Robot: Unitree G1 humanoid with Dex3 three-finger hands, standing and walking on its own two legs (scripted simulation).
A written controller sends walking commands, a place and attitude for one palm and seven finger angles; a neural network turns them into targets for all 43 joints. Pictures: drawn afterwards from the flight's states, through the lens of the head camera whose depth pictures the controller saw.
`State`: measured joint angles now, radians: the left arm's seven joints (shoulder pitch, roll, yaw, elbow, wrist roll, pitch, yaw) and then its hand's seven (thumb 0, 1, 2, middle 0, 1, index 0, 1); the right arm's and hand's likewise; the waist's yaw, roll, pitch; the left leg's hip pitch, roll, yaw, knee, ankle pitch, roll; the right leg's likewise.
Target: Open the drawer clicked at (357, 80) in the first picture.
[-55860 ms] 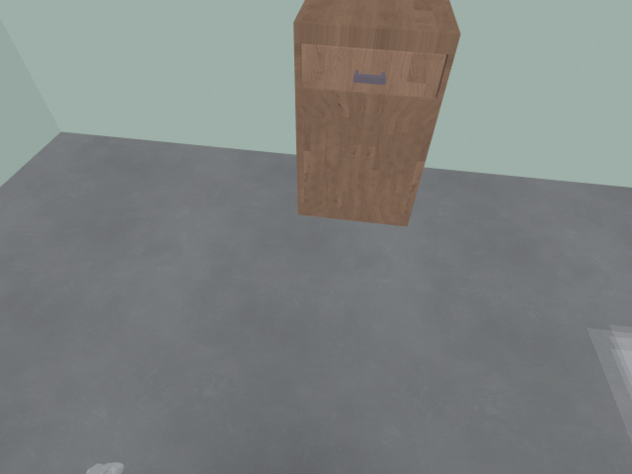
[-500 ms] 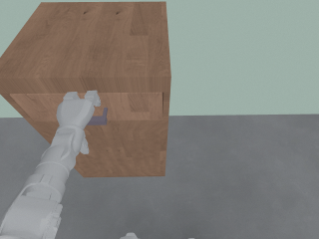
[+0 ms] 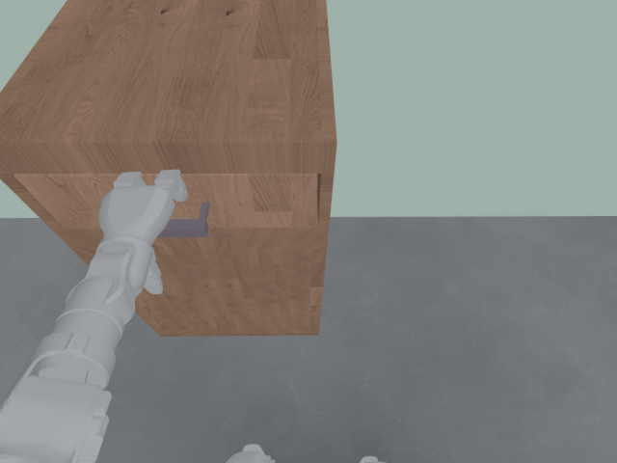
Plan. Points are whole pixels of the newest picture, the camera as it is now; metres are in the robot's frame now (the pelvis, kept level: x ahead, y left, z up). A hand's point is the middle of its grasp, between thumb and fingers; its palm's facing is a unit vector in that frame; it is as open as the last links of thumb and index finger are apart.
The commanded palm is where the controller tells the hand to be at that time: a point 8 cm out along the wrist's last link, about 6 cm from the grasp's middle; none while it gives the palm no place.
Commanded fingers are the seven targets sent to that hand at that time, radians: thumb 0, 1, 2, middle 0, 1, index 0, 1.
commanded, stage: re-aim the fingers above the handle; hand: left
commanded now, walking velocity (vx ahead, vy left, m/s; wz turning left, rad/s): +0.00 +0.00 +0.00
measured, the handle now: (176, 218) +0.49 +0.22 -0.04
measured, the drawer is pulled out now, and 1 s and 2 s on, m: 0.00 0.00 0.00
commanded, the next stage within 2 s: lower the fingers behind the handle in 0.78 s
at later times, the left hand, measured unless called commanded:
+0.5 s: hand (159, 232) +0.42 +0.22 +0.01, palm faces -0.04 -0.03 -1.00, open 13.8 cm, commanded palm +0.41 +0.22 +0.08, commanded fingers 0.00 -0.50 0.30 -0.30 -1.20 -0.30 -1.20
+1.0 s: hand (146, 236) +0.42 +0.24 +0.01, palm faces -0.06 -0.03 -1.00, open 13.8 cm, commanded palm +0.41 +0.23 +0.06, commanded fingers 0.00 -0.50 0.30 -0.30 -1.20 -0.30 -1.20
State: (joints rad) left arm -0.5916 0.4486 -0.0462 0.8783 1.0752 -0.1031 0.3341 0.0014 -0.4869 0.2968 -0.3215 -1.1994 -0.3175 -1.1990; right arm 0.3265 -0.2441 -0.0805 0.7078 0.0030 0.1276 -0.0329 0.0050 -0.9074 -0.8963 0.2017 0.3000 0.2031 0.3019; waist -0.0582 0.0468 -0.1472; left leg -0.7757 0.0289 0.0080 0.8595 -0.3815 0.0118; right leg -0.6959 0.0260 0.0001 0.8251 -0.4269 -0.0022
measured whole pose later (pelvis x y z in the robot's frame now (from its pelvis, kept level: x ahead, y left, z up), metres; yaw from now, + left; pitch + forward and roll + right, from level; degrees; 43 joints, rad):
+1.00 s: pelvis +0.00 -0.01 +0.00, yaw +0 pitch +16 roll -1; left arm -0.57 0.46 -0.02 0.90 1.08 -0.10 0.33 0.00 -0.49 0.30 -0.32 -1.20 -0.32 -1.20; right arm 0.30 -0.25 -0.07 0.70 0.01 0.13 -0.04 0.00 -0.91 -0.90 0.20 0.30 0.20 0.30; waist -0.05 0.05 -0.15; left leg -0.75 0.03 0.00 0.84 -0.38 0.00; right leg -0.68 0.03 0.00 0.82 -0.43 -0.01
